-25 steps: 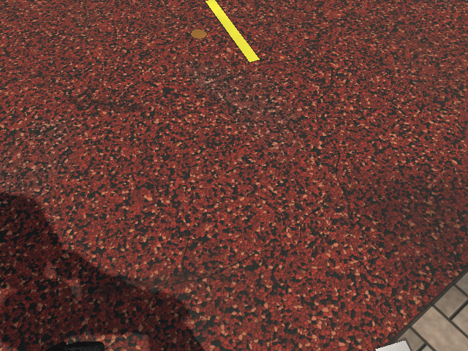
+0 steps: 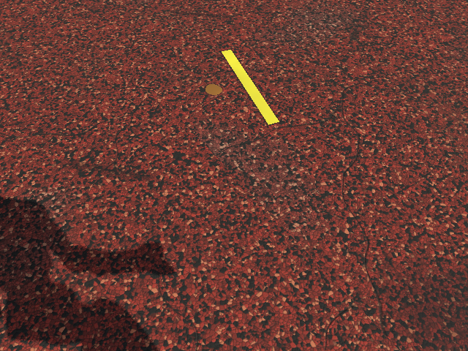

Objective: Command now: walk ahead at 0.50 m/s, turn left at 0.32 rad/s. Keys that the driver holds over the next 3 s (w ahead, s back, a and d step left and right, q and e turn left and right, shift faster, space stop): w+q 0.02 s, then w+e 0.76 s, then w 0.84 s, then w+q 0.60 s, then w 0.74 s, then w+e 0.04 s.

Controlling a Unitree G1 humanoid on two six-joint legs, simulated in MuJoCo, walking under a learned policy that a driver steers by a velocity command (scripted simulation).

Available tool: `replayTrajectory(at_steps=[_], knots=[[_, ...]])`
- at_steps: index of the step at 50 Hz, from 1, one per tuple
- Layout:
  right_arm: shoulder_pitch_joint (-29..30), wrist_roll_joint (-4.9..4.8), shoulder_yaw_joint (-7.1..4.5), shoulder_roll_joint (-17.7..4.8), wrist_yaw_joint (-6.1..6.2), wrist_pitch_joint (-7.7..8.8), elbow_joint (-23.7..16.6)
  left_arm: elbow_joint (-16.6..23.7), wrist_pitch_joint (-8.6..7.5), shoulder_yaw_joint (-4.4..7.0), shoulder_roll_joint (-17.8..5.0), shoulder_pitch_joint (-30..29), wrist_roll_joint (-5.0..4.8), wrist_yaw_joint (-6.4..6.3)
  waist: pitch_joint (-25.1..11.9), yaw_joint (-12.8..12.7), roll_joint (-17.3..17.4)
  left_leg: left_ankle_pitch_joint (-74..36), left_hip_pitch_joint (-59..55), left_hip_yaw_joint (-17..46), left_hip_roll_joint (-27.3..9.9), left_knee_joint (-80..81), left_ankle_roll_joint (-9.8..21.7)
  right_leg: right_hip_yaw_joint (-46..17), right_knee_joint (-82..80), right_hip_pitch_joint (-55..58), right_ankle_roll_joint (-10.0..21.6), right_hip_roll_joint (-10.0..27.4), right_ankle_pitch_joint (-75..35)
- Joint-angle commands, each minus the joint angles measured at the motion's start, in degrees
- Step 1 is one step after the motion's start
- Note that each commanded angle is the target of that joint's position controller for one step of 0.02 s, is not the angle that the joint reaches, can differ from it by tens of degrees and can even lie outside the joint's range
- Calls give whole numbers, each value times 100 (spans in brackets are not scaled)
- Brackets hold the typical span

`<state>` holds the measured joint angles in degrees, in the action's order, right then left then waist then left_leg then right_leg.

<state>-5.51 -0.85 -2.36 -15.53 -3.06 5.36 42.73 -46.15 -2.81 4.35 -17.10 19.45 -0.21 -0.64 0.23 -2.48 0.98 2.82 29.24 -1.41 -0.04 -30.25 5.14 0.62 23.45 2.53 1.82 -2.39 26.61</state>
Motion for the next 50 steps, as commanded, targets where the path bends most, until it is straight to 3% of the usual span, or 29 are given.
replayTrajectory(at_steps=[1,2,3,4,5,6,7,10,13,16,18,22,25,26,27,28,29,30,31,32,33,34,36,38,42,46,48,50], knots=[[-1846,64,-568,-1747,77,21,-38,640,-139,-7,-319,352,108,-46,-1789,669,1039,405,-4386,3084,-1485,260,1443,223,4345,-2984,-144,154,-2747],[-1992,-38,-449,-1330,52,5,49,506,-278,-79,-284,380,50,28,-2183,759,1318,1298,-5120,4714,-1972,1158,1723,-532,5212,-4164,-162,-195,504],[-1725,-32,-355,-1037,83,-15,-28,597,-373,-5,-653,-44,-163,108,-1463,865,820,1814,-4625,4027,-1912,1247,1381,-771,5540,-4705,-47,203,269],[-1367,23,-306,-897,115,-41,-129,675,-406,-15,-681,-449,-230,120,-893,796,281,1580,-3770,3217,-1737,1296,1128,-632,5289,-4684,37,506,-208],[-1072,76,-241,-750,121,-50,-155,697,-393,-3,-651,-653,-145,102,-425,623,-41,1076,-2931,2624,-1545,1445,986,-542,4798,-4516,36,734,-557],[-896,148,-171,-593,125,-20,-184,662,-325,39,-651,-593,-88,84,-259,437,84,636,-2412,2196,-1351,1619,879,-564,4446,-4178,29,921,-828],[-813,176,-156,-572,123,6,-176,601,-244,41,-587,-394,-84,80,-224,313,285,376,-2090,1943,-1254,1781,862,-558,4319,-3910,-9,992,-992],[-861,163,-201,-723,136,125,-30,526,-67,15,-405,-238,-77,23,-105,228,298,-429,-1822,1186,-1192,2114,886,-548,3981,-3984,-166,1045,-1508],[-935,165,-219,-777,212,121,95,618,-79,12,-345,-590,-80,16,14,337,191,-1154,-2090,524,-1066,2187,688,-642,3148,-4367,-241,944,-2449],[-925,142,-198,-799,268,105,143,705,-148,-27,-205,-979,-90,105,82,503,204,-1228,-2219,-53,-882,2260,383,-391,2008,-4095,-188,787,-3409],[-1109,120,-206,-852,305,74,251,839,-168,-79,-80,-1342,-92,178,209,680,156,-1272,-2500,-174,-989,2292,294,-233,1511,-4098,-136,725,-3639],[-1359,77,-246,-943,353,-117,431,1162,-184,-109,-34,-1790,-104,351,374,796,98,-2118,-3557,-327,-1350,1878,286,-30,1046,-4599,37,593,-3033],[-1199,47,-305,-1125,455,-281,357,1287,-162,-19,-210,-1554,-85,446,46,484,352,-4549,-3914,-532,-1444,945,202,434,1043,-4013,317,185,-2048],[-1137,49,-326,-1200,502,-329,317,1243,-138,57,-360,-1179,-79,445,-208,246,488,-5369,-3893,-598,-1435,345,156,551,1082,-3480,447,-6,-1767],[-1032,51,-331,-1239,536,-363,277,1105,-128,192,-633,-451,-85,407,-597,-172,457,-5453,-3567,-701,-1324,-652,52,527,829,-2436,636,-166,-1904],[-909,60,-286,-1173,558,-319,172,929,-98,353,-1008,497,-64,315,-1136,-700,103,-4175,-2420,-763,-1097,-2191,-140,-233,510,-681,970,213,-2321],[-1555,251,-18,-349,427,-144,-95,885,-100,470,-1600,717,-83,236,-1779,-188,-1334,1173,324,-545,56,-4415,-510,-3120,533,1742,2051,1750,-2108],[-1291,146,-19,-618,289,113,-111,966,-122,364,-1226,832,-94,213,-2443,-415,-1103,3019,1354,647,434,-5336,-523,-4822,-233,2409,2480,2209,-1664],[-706,-86,-106,-915,192,268,-313,955,-121,278,-953,624,-49,187,-1651,-530,-732,2540,1851,881,26,-5220,-403,-3873,-392,1918,2083,1965,-1718],[-485,-88,-65,-856,179,337,-417,1014,-118,229,-801,246,-62,181,-1055,-298,-211,2095,1732,809,-229,-4650,-361,-3159,-463,1015,1844,1724,-2067],[-408,41,-90,-829,206,334,-402,1093,-105,185,-682,-136,-71,189,-575,-34,125,1910,1460,693,-389,-4082,-424,-2677,-587,126,1684,1488,-2637],[-499,123,-143,-889,226,266,-400,1180,-99,132,-554,-373,-29,175,-401,171,31,1768,1071,676,-514,-3787,-504,-2361,-743,-484,1639,1313,-3019],[-727,165,-143,-786,246,123,-408,1243,-94,145,-613,-583,-31,137,-265,398,-198,1656,699,560,-569,-3317,-719,-2113,-967,-1221,1671,1148,-3322],[-600,182,-89,-627,290,34,-464,1198,-95,185,-772,-550,-39,70,-159,402,-284,1326,508,400,-523,-2618,-921,-1723,-1033,-1786,1616,978,-3513],[183,151,22,-392,256,51,-582,1003,-38,186,-807,-215,-77,-11,-164,-22,-559,-544,-100,250,-253,-815,-995,-1203,-896,-2057,1186,616,-2778],[550,60,-56,-606,173,138,-717,769,-37,156,-779,163,-102,25,-120,-206,-650,-643,-135,416,-202,-116,-755,-1687,-531,-1390,1046,1010,-2148],[417,60,-130,-738,153,175,-731,725,-25,161,-799,131,-78,30,-75,-76,-759,-201,-255,409,-188,43,-549,-1957,-268,-1098,945,1208,-2185],[-284,103,-243,-886,179,203,-557,738,-2,117,-667,23,-45,39,-268,315,-782,28,-1150,228,-84,301,-276,-1857,417,-1071,736,973,-2958]])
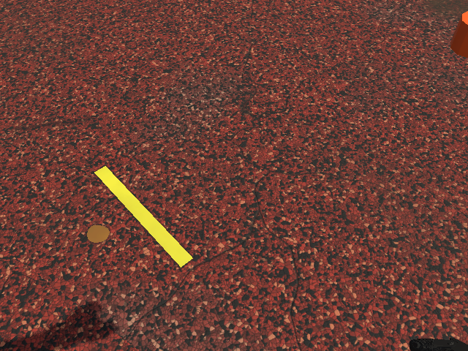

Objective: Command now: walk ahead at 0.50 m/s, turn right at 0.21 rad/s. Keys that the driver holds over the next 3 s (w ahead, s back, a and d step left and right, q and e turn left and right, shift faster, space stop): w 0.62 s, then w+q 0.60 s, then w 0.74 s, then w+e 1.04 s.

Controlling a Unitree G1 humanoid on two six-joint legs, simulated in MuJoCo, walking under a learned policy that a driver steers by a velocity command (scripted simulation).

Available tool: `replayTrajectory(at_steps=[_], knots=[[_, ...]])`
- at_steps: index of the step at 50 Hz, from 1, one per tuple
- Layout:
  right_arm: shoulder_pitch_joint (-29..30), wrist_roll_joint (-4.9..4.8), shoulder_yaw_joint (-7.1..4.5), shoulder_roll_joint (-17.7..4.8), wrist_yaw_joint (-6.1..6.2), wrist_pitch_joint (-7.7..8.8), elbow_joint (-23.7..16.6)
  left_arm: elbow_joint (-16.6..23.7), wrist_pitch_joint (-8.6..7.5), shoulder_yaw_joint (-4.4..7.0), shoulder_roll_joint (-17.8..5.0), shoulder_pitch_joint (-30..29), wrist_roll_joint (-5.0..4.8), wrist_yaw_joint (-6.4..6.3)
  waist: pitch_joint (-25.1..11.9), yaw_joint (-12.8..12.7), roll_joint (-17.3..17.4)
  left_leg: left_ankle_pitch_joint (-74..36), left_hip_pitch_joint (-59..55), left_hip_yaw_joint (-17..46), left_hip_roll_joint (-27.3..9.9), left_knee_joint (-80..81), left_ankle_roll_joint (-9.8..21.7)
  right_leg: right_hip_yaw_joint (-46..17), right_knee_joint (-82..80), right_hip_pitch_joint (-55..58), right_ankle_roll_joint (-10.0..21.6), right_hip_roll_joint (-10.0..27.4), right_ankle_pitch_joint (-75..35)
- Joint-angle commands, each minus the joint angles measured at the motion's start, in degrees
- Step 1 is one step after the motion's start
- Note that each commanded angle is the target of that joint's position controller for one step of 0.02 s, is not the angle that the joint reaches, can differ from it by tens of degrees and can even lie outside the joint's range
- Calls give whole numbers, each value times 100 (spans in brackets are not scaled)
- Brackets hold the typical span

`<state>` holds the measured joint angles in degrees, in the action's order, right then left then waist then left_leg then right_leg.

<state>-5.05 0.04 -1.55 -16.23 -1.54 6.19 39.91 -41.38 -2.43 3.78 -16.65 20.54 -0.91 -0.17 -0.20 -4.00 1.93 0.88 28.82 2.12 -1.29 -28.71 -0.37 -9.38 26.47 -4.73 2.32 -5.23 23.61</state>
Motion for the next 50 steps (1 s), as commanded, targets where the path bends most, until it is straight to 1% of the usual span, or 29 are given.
replayTrajectory(at_steps=[1,2,3,4,5,6,7,8,10,14,18,21,23,25,26,27,28,29,30,31,32,33,35,37,40,44,47,49,50], knots=[[-1075,85,-406,-1061,56,148,-189,332,-52,71,-459,-91,71,0,-848,798,-532,96,-2247,445,-561,44,596,-505,1359,-714,464,930,-2519],[-1806,153,-567,-1606,58,98,-15,387,-122,-29,-144,629,-26,-20,-1682,732,951,1027,-4263,2680,-1707,319,1528,236,3482,-2546,-16,121,-1135],[-2150,-12,-524,-1327,-14,53,141,367,-174,-33,-332,642,-42,-22,-1725,854,1546,2513,-4615,4368,-2107,1168,1778,59,4414,-3652,-119,31,947],[-1864,-77,-412,-971,-3,28,96,409,-179,75,-735,130,-114,-6,-932,920,845,3178,-4085,3893,-2003,1269,1533,-85,4875,-4147,-73,359,607],[-1522,-27,-354,-825,17,-21,17,516,-176,66,-751,-368,-70,-6,-465,869,351,2841,-3387,3106,-1766,1293,1341,195,4802,-4128,-46,628,150],[-1267,26,-305,-717,12,-47,8,597,-186,61,-680,-643,18,-3,-74,755,182,2270,-2722,2558,-1526,1432,1320,325,4429,-4036,-34,803,-201],[-1114,63,-254,-589,15,-35,-1,587,-178,80,-612,-632,57,1,31,596,287,1746,-2321,2177,-1329,1554,1261,334,4095,-3754,-34,991,-476],[-1039,69,-230,-524,14,-25,6,542,-159,73,-522,-515,46,11,29,496,425,1375,-2084,1885,-1165,1672,1238,387,3898,-3483,-59,1055,-629],[-1093,16,-245,-579,26,8,80,488,-127,42,-365,-435,47,13,-31,438,484,694,-1971,1459,-1075,1816,1324,523,3558,-3369,-135,1090,-821],[-1302,-36,-309,-806,92,-37,264,628,-170,-43,-174,-1092,87,18,52,596,233,-212,-2135,846,-1023,1979,1316,651,2204,-3502,-288,1134,-1806],[-1639,-103,-322,-907,119,-111,473,745,-235,-84,-91,-1795,26,112,202,870,237,-238,-2222,446,-925,1946,1170,838,1003,-3108,-315,943,-2672],[-1884,-129,-332,-946,126,-193,631,886,-279,-76,-130,-2203,-23,202,338,975,244,-262,-2597,530,-1128,1795,1135,861,577,-3082,-220,843,-2598],[-1905,-145,-361,-1010,150,-256,700,953,-312,-53,-205,-2281,-25,259,366,897,294,-563,-2924,595,-1288,1591,1060,858,349,-3026,-72,792,-2229],[-1770,-154,-396,-1113,181,-308,711,861,-333,30,-382,-1864,5,265,119,576,366,-1686,-3076,498,-1270,1054,925,1007,117,-2299,117,611,-1936],[-1694,-159,-376,-1072,194,-329,700,651,-330,142,-575,-1186,40,230,-313,208,286,-2478,-2940,264,-1036,274,798,1150,-55,-1292,279,468,-2041],[-1647,-84,-288,-873,207,-319,609,424,-316,264,-883,-223,86,171,-1050,-206,105,-2026,-2167,43,-773,-988,605,718,189,295,558,924,-2243],[-2184,27,-98,-306,178,-206,434,341,-275,398,-1501,460,168,127,-1980,-157,-1154,418,68,-299,20,-3234,195,-1527,277,2649,1378,2430,-2034],[-2197,-48,-79,-346,139,-88,503,222,-233,330,-1212,698,59,139,-2424,-235,-1749,3214,1126,300,376,-4250,122,-3242,-629,2996,1760,2849,-1007],[-1674,-203,-226,-859,102,-17,383,241,-222,215,-909,342,29,131,-1472,-251,-1201,2968,1682,431,1,-4630,184,-2635,-827,2299,1473,2620,-418],[-1211,-231,-224,-868,91,5,257,292,-210,149,-749,-71,35,120,-834,-125,-868,2437,1702,239,-269,-4461,223,-1888,-956,1446,1289,2380,-570],[-1066,-163,-225,-793,96,-28,254,300,-216,87,-573,-426,81,140,-375,69,-560,2051,1490,177,-449,-4126,189,-1325,-1191,632,1200,2171,-980],[-1152,-115,-257,-745,108,-99,296,309,-260,47,-429,-665,128,152,-200,278,-666,1762,1125,239,-617,-3828,156,-927,-1390,72,1114,2000,-1330],[-1426,-136,-231,-502,121,-259,426,225,-355,61,-397,-841,141,167,-96,492,-776,1480,671,256,-663,-3654,67,-357,-1727,-522,1097,1867,-1750],[-1286,-136,-236,-435,155,-341,373,83,-433,106,-507,-795,177,141,62,521,-655,1082,836,375,-638,-3397,-27,111,-1914,-681,1115,1880,-2186],[-892,-113,-247,-392,133,-331,256,-99,-441,135,-594,-671,192,72,167,425,-502,120,1116,479,-565,-2565,-67,711,-1968,-446,985,1813,-2652],[-160,-101,-175,-217,4,-282,26,-273,-402,157,-735,-496,139,6,358,125,-418,-779,890,74,-454,-1322,24,1318,-2037,-215,784,1771,-2713],[289,-112,-150,-192,-90,-289,-238,-474,-295,198,-828,-212,76,-16,512,-52,-358,-539,1168,-50,-418,-851,165,1475,-1847,503,721,1992,-2881],[451,-108,-166,-240,-157,-300,-418,-555,-195,232,-896,-156,24,-34,535,-46,-406,-16,1283,-206,-348,-688,299,1559,-1543,965,633,2131,-3383],[431,-105,-189,-287,-189,-305,-485,-560,-145,251,-951,-202,6,-52,477,23,-466,291,1144,-344,-252,-633,388,1642,-1292,1098,566,2160,-4031]])
Over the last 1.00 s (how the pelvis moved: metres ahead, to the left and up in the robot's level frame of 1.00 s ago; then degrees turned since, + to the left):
0.58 -0.03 0.01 -21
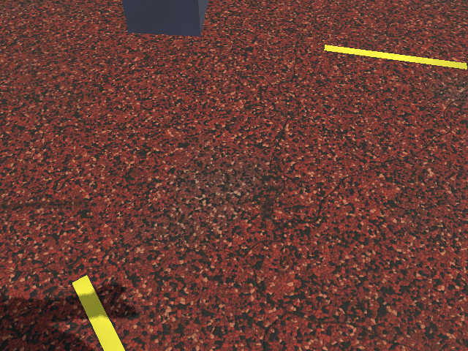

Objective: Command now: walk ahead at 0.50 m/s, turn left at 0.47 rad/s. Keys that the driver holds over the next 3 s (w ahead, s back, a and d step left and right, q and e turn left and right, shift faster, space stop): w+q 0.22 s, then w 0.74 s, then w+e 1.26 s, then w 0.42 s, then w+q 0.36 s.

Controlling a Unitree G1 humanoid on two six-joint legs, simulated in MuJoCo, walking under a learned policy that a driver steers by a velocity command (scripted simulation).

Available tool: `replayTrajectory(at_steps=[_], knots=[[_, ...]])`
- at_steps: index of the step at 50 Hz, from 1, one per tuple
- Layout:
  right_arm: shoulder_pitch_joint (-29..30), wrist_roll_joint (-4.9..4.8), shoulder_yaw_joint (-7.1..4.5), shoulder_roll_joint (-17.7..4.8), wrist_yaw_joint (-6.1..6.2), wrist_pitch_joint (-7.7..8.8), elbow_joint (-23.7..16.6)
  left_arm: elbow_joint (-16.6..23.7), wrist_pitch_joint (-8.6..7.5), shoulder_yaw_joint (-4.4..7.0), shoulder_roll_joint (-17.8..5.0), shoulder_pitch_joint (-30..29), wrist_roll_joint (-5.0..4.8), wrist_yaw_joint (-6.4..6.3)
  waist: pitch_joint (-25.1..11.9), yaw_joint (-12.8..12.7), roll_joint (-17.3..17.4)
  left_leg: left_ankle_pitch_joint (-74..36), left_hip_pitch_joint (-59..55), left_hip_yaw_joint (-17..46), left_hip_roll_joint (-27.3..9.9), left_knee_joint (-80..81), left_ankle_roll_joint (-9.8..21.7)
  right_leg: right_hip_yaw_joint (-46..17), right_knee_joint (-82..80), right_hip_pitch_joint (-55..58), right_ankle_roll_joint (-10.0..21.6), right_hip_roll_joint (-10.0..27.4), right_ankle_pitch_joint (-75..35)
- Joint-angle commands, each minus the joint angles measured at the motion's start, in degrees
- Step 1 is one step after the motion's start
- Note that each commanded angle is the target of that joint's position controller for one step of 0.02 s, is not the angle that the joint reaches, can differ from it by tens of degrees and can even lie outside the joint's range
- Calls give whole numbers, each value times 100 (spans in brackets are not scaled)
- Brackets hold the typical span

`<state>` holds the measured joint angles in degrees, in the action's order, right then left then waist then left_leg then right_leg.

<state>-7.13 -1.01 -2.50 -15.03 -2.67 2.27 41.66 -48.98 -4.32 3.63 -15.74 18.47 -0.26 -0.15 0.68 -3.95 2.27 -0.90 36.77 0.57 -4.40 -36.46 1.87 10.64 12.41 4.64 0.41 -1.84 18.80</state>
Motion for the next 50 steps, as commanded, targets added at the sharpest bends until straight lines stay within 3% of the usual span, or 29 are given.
replayTrajectory(at_steps=[1,2,3,4,5,6,7,8,9,10,13,15,18,21,24,27,28,29,30,31,32,33,34,35,36,39,45,50], knots=[[507,4,-138,-491,-95,75,-693,217,90,291,-1129,-64,-68,-84,227,136,-611,790,14,-382,231,141,269,-260,485,239,680,1815,-4545],[173,10,-214,-622,-97,55,-662,239,139,314,-1209,-117,-71,-119,-44,344,-730,1074,-520,-574,455,112,387,-160,1068,255,598,1776,-5534],[-573,0,-352,-841,-74,45,-500,264,192,311,-1227,-210,-74,-154,-451,778,-680,963,-1537,-693,717,354,556,10,2094,13,457,1610,-5996],[-1534,-19,-551,-1235,17,18,-276,329,180,253,-1117,-175,-37,-190,-978,1223,-383,678,-3219,-194,611,547,822,72,3542,-1026,233,1373,-5135],[-1827,-47,-711,-1959,105,12,-237,630,34,1,-390,355,160,-99,-1582,851,1084,1106,-5529,2704,-927,707,1847,-45,5802,-3706,-163,430,-813],[-1948,-40,-593,-1668,97,65,-385,651,-211,-43,-487,89,91,4,-2419,1002,853,1672,-6188,4783,-1533,1694,2315,-1363,6680,-4666,-165,-122,1522],[-1816,28,-479,-1311,91,103,-353,817,-343,69,-855,-543,-160,82,-1757,1162,484,1613,-5795,3962,-1342,1840,1940,-1673,6790,-5189,-25,237,1106],[-1490,18,-438,-1164,104,125,-380,913,-413,33,-800,-785,-177,84,-1122,981,141,1280,-4944,3205,-1107,1859,1721,-1584,6365,-5179,58,480,602],[-1082,13,-386,-1004,116,117,-457,876,-420,50,-780,-836,-41,40,-681,725,-192,750,-4059,2626,-878,1932,1556,-1531,5825,-4879,31,682,284],[-801,67,-327,-853,135,115,-563,854,-362,102,-839,-758,40,13,-483,499,-89,221,-3387,2262,-711,2068,1490,-1540,5468,-4430,-16,823,64],[-624,86,-313,-834,196,145,-630,784,-158,87,-648,-484,96,13,-390,256,65,-548,-2547,1691,-498,2349,1529,-1383,4892,-3931,-264,853,-315],[-780,74,-330,-919,260,169,-523,862,-110,30,-508,-782,111,-1,-242,343,87,-787,-2356,1314,-387,2451,1445,-1296,4179,-3986,-403,835,-934],[-1016,45,-325,-946,305,159,-367,973,-141,-53,-350,-1402,79,46,-123,628,179,-304,-2273,918,-145,2449,1147,-1228,2821,-3664,-406,673,-2193],[-1303,19,-334,-1026,296,160,-190,1089,-188,-55,-411,-1867,-11,120,34,854,241,345,-2502,1100,-341,2450,1092,-1239,2151,-3535,-326,533,-2688],[-1463,0,-346,-1032,302,122,-43,1204,-242,-13,-558,-2059,-14,193,159,874,246,271,-3184,1392,-664,2129,1034,-1329,1758,-3791,-103,502,-2234],[-1381,11,-373,-1077,328,52,16,1130,-285,56,-700,-1632,-6,220,60,584,397,-704,-3570,1490,-778,1622,858,-1177,1520,-3280,175,364,-1580],[-1307,20,-342,-1005,331,30,-3,954,-297,146,-840,-1057,16,195,-279,282,315,-1535,-3535,1290,-508,965,734,-1024,1359,-2468,330,219,-1622],[-1293,78,-246,-796,331,23,-83,793,-310,235,-1098,-207,80,166,-1038,-83,64,-1300,-2980,1004,-177,-294,547,-1495,1590,-1045,642,727,-1848],[-2009,81,-107,-378,321,102,-154,675,-282,374,-1625,522,133,150,-1988,-12,-1205,731,-1038,520,645,-2418,97,-3614,1538,1205,1492,2000,-1320],[-2053,1,-80,-414,307,177,-135,481,-233,326,-1360,835,-14,208,-2152,-98,-1977,3400,242,736,959,-3426,-33,-5403,571,1703,1838,2429,185],[-1467,-92,-202,-928,290,214,-211,550,-219,204,-979,498,-80,197,-1251,-194,-1236,3098,790,896,575,-3833,23,-4939,395,1075,1535,2280,982],[-957,-79,-206,-962,287,230,-340,640,-173,140,-820,80,-21,171,-684,-119,-779,2585,810,647,282,-3697,58,-4195,320,297,1314,2053,755],[-717,1,-203,-894,282,234,-401,667,-147,82,-707,-211,36,174,-242,21,-576,2218,679,513,91,-3343,38,-3663,148,-447,1281,1827,189],[-742,56,-230,-841,281,218,-391,683,-159,36,-594,-383,81,171,-113,192,-664,1941,390,519,-93,-3002,17,-3318,18,-896,1227,1644,-291],[-875,51,-223,-740,272,191,-347,678,-168,15,-552,-460,99,171,-103,308,-774,1794,108,485,-160,-2827,-17,-3051,-106,-1158,1203,1496,-640],[-863,73,-180,-529,289,133,-337,561,-214,56,-712,-389,29,144,-70,389,-737,1440,97,323,-234,-2266,-168,-2473,-354,-1369,1327,1411,-1589],[222,64,-82,-296,223,217,-576,287,-121,97,-911,30,-56,56,108,43,-568,-255,-43,89,-104,-218,-281,-1634,-451,-1188,1105,1149,-2231],[996,3,-81,-333,78,305,-859,-14,29,107,-948,541,-108,28,350,-160,-550,-161,-37,86,92,575,-158,-1847,-112,-538,1063,1462,-2307]])
Over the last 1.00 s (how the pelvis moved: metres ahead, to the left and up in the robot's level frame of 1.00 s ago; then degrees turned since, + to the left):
0.53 -0.01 0.00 8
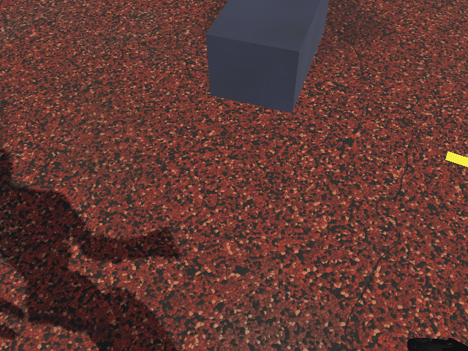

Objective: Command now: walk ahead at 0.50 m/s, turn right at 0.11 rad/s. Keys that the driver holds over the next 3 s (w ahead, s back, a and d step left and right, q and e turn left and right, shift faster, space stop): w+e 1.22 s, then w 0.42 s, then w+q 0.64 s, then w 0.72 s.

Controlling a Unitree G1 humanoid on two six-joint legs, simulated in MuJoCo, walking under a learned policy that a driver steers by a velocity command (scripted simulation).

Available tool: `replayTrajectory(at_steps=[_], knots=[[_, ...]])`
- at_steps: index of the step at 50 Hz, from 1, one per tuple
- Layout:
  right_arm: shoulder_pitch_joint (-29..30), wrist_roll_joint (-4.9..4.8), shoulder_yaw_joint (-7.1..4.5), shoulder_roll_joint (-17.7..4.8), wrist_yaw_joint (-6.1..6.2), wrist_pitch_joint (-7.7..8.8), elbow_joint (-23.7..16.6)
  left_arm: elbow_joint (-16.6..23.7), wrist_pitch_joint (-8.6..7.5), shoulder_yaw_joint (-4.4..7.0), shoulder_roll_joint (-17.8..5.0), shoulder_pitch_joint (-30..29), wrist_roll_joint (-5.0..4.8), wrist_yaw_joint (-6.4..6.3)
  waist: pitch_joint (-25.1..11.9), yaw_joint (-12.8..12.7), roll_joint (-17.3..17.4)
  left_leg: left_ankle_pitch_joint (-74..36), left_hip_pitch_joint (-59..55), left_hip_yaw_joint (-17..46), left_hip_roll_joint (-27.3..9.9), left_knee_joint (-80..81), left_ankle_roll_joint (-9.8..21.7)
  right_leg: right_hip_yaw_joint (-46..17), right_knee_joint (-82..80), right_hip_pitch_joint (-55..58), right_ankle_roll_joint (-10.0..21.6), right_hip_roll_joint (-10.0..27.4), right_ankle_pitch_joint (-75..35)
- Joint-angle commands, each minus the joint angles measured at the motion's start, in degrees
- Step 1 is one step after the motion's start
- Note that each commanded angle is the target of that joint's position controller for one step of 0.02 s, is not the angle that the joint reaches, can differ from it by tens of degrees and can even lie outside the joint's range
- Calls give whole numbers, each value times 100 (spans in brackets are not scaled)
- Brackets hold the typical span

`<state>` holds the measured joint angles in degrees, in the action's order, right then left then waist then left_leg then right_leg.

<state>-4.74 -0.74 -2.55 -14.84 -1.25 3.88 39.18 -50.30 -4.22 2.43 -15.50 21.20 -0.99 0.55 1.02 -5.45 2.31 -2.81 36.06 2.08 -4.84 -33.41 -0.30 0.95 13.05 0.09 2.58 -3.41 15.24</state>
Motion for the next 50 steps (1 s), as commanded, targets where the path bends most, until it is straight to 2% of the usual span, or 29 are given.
replayTrajectory(at_steps=[1,3,4,5,6,7,8,9,10,11,12,15,18,22,27,29,30,31,32,33,34,35,36,37,38,41,44,47,50], knots=[[768,-21,-92,-401,-91,172,-642,88,56,245,-1011,275,-45,-61,318,56,-587,226,-28,-30,170,402,114,-976,-32,58,808,1694,-2072],[419,-5,-164,-580,-98,219,-566,82,112,296,-1140,163,-48,-98,134,329,-700,605,-667,-78,309,599,231,-1097,392,151,703,1730,-2694],[-150,16,-254,-741,-67,236,-409,108,127,295,-1157,20,-54,-106,-200,680,-688,566,-1569,-214,438,803,357,-969,981,-2,584,1547,-3406],[-1037,71,-388,-1041,-6,241,-185,168,116,226,-978,-28,1,-104,-882,1085,-592,362,-3070,-62,200,618,567,-775,2058,-601,398,1222,-3310],[-2072,151,-497,-1499,77,203,-68,362,88,73,-534,-16,189,-102,-1886,1405,266,170,-4834,1245,-1060,372,894,-463,3957,-1841,149,682,-1263],[-2077,164,-496,-1619,31,154,29,374,-26,-39,-119,814,-3,-67,-2530,959,1801,1376,-6073,3634,-2059,1111,1686,-606,5487,-3663,-77,33,1930],[-1902,107,-367,-1022,42,132,-32,279,-57,124,-806,416,-140,-63,-1899,1162,949,2158,-5566,3428,-1814,1417,1466,-952,6012,-4189,-92,394,1740],[-1562,69,-289,-799,66,137,-29,424,-64,199,-979,-103,-178,-59,-1098,1136,628,2044,-4813,2513,-1624,1547,1239,-813,5999,-4389,-79,614,1182],[-1210,93,-245,-698,57,150,-20,444,-42,198,-868,-324,-134,-84,-711,953,229,1580,-4068,1951,-1392,1745,1135,-718,5828,-4164,-119,836,727],[-953,112,-214,-557,40,173,8,459,4,226,-794,-398,-68,-91,-402,797,241,1210,-3522,1480,-1200,1957,1096,-717,5570,-3987,-152,970,434],[-801,152,-206,-508,38,212,45,435,77,230,-671,-258,-78,-80,-306,626,372,997,-3145,1103,-1092,2164,1062,-737,5463,-3672,-178,1085,222],[-650,142,-260,-564,54,308,198,532,255,216,-410,-327,-78,-82,-53,461,271,379,-2722,394,-1076,2529,1141,-702,5216,-3681,-271,1167,-113],[-746,167,-323,-715,118,300,361,708,284,213,-364,-685,-31,-47,88,502,122,4,-2855,-195,-1036,2634,1142,-718,4472,-3998,-336,1170,-865],[-897,121,-378,-919,190,223,503,945,223,140,-245,-1414,-14,115,271,759,4,-84,-3031,-893,-947,2679,989,-302,3168,-3772,-248,1064,-1782],[-1205,-36,-473,-1143,209,35,733,1336,247,154,-349,-2030,-15,254,437,882,29,-733,-3986,-1214,-1229,2244,820,49,2447,-3876,49,899,-1181],[-1106,-88,-521,-1313,231,-47,724,1385,278,250,-522,-1790,-7,273,154,643,207,-2514,-4188,-1382,-1230,1508,688,383,2409,-3276,271,556,-572],[-1029,-115,-535,-1373,242,-98,708,1299,297,350,-681,-1301,-19,265,-148,339,259,-3307,-4136,-1477,-1161,738,606,551,2359,-2604,417,308,-365],[-933,-139,-502,-1321,250,-132,678,1065,309,525,-961,-408,-38,217,-600,-159,137,-3355,-3713,-1644,-925,-460,423,613,1982,-1334,624,20,-670],[-1049,12,-394,-1069,267,-97,582,846,368,740,-1510,507,-54,94,-1121,-468,-534,-1527,-2292,-1674,-647,-2281,121,-554,1797,409,969,608,-751],[-1563,215,-126,-225,188,65,259,922,297,781,-2079,226,-96,80,-1606,319,-1910,3623,217,-942,581,-4151,-215,-3876,1111,2066,2068,1960,335],[-919,-16,-180,-695,114,285,222,1101,197,626,-1553,351,-43,124,-2073,-145,-1104,3717,820,269,562,-4636,-89,-4789,330,2238,2107,2226,927],[-425,-212,-243,-936,78,398,68,1061,105,532,-1243,142,5,141,-1262,-165,-842,3142,1231,259,313,-4493,67,-4007,246,1708,1824,2102,491],[-383,-130,-222,-874,115,456,95,1097,64,479,-1083,-194,-14,135,-846,86,-431,2636,994,266,57,-4009,138,-3333,297,909,1621,1856,-65],[-404,32,-260,-912,158,453,172,1171,65,415,-877,-584,-6,115,-550,320,-328,2346,587,262,-108,-3512,100,-2771,263,150,1477,1628,-700],[-519,84,-296,-952,155,393,204,1278,59,363,-755,-793,68,83,-483,514,-453,2133,175,314,-213,-3273,68,-2486,152,-334,1436,1487,-1149],[-521,153,-278,-769,152,216,176,1303,29,387,-868,-756,46,-4,-349,632,-409,1768,-114,168,-151,-2565,-175,-2013,-52,-967,1466,1292,-1939],[99,164,-202,-582,152,172,-19,1211,44,429,-1017,-488,12,-113,-121,447,-474,725,-69,109,33,-1342,-359,-1638,-73,-1230,1267,1023,-1931],[673,104,-141,-475,80,212,-169,1128,94,435,-1020,-258,-16,-155,-21,207,-655,-180,-480,72,305,-192,-368,-1547,2,-1412,1025,831,-1337],[1008,35,-159,-587,7,273,-313,1006,132,442,-1010,9,-54,-163,25,86,-706,-265,-628,184,423,293,-288,-1913,265,-1145,962,987,-1044]])
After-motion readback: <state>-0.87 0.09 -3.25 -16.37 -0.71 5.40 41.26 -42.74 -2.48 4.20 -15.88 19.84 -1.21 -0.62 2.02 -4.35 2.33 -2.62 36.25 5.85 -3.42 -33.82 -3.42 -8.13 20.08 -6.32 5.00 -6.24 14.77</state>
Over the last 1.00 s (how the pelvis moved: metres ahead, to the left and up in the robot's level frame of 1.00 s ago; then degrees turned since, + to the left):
0.56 0.06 0.01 13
